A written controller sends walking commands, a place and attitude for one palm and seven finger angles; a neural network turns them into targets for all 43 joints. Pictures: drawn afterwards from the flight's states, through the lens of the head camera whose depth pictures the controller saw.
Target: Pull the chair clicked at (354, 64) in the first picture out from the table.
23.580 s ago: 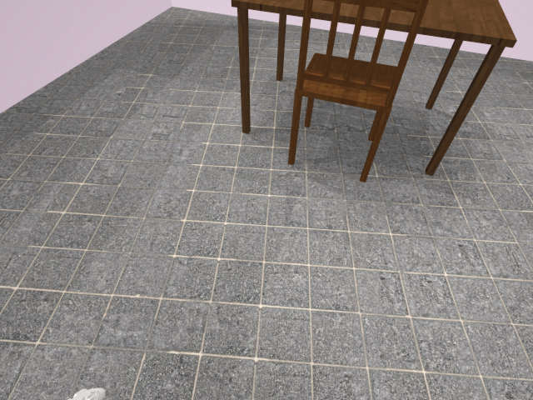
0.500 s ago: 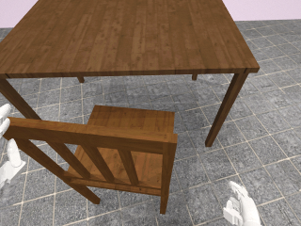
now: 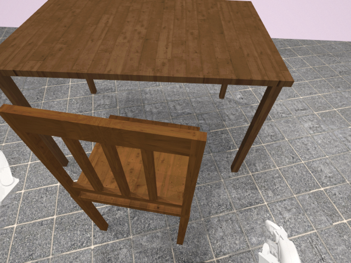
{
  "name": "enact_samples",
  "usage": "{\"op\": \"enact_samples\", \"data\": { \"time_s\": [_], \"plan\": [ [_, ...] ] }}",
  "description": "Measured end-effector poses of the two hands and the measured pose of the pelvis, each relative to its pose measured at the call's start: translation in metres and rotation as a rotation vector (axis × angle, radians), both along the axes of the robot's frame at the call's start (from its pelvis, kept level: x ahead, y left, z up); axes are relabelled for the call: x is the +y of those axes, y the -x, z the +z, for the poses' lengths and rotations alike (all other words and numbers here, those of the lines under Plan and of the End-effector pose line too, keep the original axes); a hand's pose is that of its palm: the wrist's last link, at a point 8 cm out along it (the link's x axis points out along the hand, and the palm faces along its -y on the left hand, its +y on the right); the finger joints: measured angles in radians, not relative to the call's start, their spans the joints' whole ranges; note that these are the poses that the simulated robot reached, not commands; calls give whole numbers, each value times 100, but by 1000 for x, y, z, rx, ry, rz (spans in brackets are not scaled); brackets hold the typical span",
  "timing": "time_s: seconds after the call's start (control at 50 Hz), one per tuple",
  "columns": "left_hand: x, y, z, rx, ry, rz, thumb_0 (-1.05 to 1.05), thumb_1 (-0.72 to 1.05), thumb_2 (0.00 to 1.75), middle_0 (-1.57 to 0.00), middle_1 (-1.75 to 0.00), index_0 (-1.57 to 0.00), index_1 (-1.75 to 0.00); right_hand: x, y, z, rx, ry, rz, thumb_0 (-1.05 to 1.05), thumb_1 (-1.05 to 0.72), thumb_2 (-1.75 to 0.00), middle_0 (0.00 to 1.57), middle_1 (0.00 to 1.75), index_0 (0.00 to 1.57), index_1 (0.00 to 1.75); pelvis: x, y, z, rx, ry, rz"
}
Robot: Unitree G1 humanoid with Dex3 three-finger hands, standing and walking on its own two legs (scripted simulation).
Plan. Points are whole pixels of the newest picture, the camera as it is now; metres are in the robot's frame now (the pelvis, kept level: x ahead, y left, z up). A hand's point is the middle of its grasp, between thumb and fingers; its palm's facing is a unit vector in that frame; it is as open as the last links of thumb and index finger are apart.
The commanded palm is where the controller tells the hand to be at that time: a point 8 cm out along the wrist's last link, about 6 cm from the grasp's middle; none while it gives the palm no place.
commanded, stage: step back with the hand held close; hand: left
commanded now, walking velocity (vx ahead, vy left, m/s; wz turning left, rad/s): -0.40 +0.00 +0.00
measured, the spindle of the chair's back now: (118, 171) +0.35 +0.18 -0.06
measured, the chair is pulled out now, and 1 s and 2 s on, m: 0.22 0.22 0.22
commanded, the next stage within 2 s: stop stepping back and stand still in 1.18 s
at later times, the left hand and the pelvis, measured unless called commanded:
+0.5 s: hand (0, 188) +0.19 +0.28 +0.17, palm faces +0.47 -0.70 -0.53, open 7.4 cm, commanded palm +0.12 +0.30 +0.19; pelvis -0.01 +0.00 -0.01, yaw +2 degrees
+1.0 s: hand out of the picture +0.12 +0.26 +0.18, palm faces +0.48 -0.73 -0.48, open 7.4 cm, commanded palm +0.05 +0.29 +0.19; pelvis -0.07 -0.02 +0.00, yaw +2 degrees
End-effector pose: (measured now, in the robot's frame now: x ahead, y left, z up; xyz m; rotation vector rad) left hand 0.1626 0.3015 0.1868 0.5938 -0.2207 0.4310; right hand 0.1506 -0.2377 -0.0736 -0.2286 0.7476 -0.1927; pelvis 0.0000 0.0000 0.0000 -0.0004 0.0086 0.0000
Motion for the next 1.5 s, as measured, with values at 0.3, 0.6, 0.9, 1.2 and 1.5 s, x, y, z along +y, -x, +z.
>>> {"op": "enact_samples", "data": {
  "time_s": [0.3, 0.6, 0.9, 1.2, 1.5],
  "plan": [
    [-9, 5, 0, -45, -6, -36, 1, 89, 90, -21, -30, -21, -30, -4, 11, -14, 51, 0, 16, 1, -90, -90, 20, 30, 20, 30, -1, 12, -7, 15, 5, 11],
    [-13, 21, 6, -86, -60, -28, 1, 89, 90, -21, -30, -21, -30, 5, -4, -15, -4, -23, 72, 1, -90, -90, 20, 30, 20, 30, -15, 19, -12, 5, -5, 20],
    [-4, 69, -1, -9, -63, -41, 1, 89, 90, -21, -30, -21, -30, -10, 41, -2, 30, 45, 51, 1, -90, -90, 20, 30, 20, 30, -13, 62, -5, 30, 6, 69],
    [-53, 100, 11, -12, -44, -146, 1, 89, 90, -21, -30, -21, -30, -20, 109, -5, 19, -69, 17, 1, -90, -90, 20, 30, 20, 30, -36, 125, 6, 34, -4, -8],
    [-41, 206, 11, -41, -42, -98, 1, 89, 90, -21, -30, -21, -30, -35, 213, 3, 4, 1, 5, 1, -90, -90, 20, 30, 20, 30, -38, 198, 0, -19, 21, -2]
  ]
}}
